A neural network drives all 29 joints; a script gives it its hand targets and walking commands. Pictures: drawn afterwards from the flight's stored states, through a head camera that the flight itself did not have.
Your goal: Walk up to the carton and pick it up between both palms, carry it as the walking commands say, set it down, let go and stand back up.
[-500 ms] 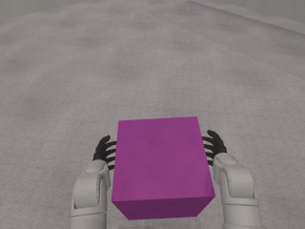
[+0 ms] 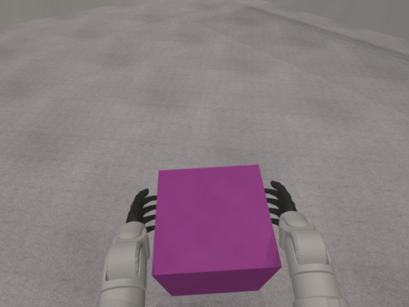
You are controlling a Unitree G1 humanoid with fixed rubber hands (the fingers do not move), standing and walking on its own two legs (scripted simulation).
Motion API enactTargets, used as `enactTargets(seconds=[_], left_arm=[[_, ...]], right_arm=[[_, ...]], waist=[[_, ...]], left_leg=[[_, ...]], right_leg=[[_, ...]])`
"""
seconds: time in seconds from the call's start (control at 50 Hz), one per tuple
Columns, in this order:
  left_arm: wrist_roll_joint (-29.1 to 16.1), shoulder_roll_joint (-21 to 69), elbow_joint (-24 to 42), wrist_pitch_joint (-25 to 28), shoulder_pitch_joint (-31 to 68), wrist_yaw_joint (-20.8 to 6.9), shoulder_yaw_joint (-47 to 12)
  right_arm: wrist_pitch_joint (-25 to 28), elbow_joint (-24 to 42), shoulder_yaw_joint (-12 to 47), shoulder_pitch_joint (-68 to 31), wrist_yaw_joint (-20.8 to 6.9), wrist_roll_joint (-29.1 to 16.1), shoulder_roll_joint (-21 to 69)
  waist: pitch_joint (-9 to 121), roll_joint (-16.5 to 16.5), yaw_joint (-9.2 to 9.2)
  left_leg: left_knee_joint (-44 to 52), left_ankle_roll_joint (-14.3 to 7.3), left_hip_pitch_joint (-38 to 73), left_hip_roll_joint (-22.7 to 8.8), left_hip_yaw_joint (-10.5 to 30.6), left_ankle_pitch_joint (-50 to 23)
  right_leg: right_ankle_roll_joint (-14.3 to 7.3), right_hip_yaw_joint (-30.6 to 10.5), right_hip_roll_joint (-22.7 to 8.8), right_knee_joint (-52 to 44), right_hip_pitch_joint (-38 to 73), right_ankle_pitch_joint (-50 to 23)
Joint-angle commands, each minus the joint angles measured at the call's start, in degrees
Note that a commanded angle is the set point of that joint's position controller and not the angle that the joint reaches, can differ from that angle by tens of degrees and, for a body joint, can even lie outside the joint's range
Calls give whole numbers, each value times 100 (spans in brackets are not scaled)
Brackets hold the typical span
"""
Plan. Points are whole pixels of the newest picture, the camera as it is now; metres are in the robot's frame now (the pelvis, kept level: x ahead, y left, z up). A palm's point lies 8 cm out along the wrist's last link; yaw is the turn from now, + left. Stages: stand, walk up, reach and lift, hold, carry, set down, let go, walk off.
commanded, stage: hold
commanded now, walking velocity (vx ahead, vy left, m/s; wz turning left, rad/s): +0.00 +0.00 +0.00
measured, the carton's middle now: (212, 235) +0.29 +0.01 -0.05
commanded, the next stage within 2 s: set down in 0.54 s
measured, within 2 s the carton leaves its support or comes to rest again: neither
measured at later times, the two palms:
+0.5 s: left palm (135, 211) +0.29 +0.16 +0.06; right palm (286, 207) +0.29 -0.14 +0.05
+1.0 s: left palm (145, 214) +0.31 +0.16 +0.00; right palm (279, 206) +0.33 -0.14 +0.00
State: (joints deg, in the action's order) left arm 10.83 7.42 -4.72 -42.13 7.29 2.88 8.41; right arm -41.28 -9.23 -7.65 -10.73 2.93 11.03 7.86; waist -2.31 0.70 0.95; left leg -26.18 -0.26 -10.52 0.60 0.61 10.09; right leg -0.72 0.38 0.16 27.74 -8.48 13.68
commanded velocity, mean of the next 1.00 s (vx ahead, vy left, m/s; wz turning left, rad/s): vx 0.00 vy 0.00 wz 0.00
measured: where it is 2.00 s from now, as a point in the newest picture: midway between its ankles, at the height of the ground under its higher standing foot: outside the picture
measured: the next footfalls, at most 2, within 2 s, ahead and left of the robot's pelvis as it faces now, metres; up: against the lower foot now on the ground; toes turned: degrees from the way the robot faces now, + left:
none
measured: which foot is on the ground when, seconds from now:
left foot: down 0.00-1.00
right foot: down 0.00-1.00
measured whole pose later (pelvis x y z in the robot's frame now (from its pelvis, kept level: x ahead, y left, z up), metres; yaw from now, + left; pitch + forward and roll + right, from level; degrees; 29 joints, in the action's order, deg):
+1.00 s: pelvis +0.03 -0.01 +0.00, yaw -1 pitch +0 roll +0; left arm 18.5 9.0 -21.4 -33.2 16.1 -0.3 16.9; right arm -30.8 -26.8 -15.4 -18.5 1.7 17.3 9.6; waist -0.6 0.8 2.8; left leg -25.0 0.7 -13.3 1.2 3.8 11.2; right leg -1.7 -3.9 3.1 26.4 -11.6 14.1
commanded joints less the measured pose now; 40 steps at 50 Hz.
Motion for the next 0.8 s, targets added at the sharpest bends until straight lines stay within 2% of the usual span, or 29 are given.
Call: enactTargets(seconds=[0.0,0.08,0.16,0.34,0.44,0.52,0.54,0.56,0.62,0.7,0.78], left_arm=[[-1367,4613,226,237,2985,-1411,-3208],[-1277,4934,-181,232,3308,-1477,-2980],[-1225,5286,-555,240,3687,-1551,-2873],[-1116,5724,-1273,335,4460,-1685,-2547],[-1046,5788,-1529,362,4619,-1739,-2367],[-1011,5746,-1562,364,4595,-1776,-2296],[-794,6025,-1655,255,4640,-1688,-2200],[-736,5991,-1705,275,4680,-1704,-2124],[-561,5821,-1844,319,4494,-1702,-1851],[-479,5628,-1879,461,4195,-1688,-1701],[-501,5507,-1722,646,3887,-1674,-1775]], right_arm=[[263,285,3038,-2843,-1318,-1314,4935],[277,-90,2912,-3227,-1464,-1288,5128],[313,-423,2743,-3624,-1611,-1245,5275],[411,-1011,2346,-4411,-1861,-1186,5462],[427,-1255,2210,-4572,-1921,-1137,5606],[412,-1311,2195,-4552,-1919,-1114,5735],[388,-1491,2129,-4464,-1997,-800,5645],[428,-1510,2082,-4546,-2007,-780,5663],[522,-1522,1987,-4654,-2007,-810,5650],[639,-1646,1884,-4399,-1901,-730,5644],[813,-1638,1885,-3969,-1765,-688,5616]], waist=[[1381,7,-26],[1296,-74,11],[1312,-168,-36],[1394,-251,-85],[1418,-169,-51],[1463,-68,-6],[1301,141,-267],[1198,98,-206],[1133,-43,70],[1293,-9,198],[1614,-37,236]], left_leg=[[198,-121,895,438,576,-508],[256,-71,923,414,578,-231],[341,-11,965,359,631,36],[590,42,913,194,803,747],[615,48,967,189,771,705],[541,52,1098,254,658,364],[703,-13,1144,156,538,903],[709,-17,1165,182,516,961],[672,-37,1149,241,387,689],[551,-72,1158,304,259,-56],[379,-53,1243,353,249,-982]], right_leg=[[-172,-704,254,-562,-246,-439],[-206,-641,272,-562,-354,-116],[-220,-586,294,-543,-415,84],[-120,-517,291,-493,-374,359],[-83,-530,249,-561,-389,360],[-76,-564,200,-664,-450,251],[-248,-489,382,-892,-423,869],[-256,-511,331,-950,-503,997],[-237,-528,287,-990,-537,895],[-179,-578,303,-930,-393,268],[-133,-635,345,-808,-258,-596]])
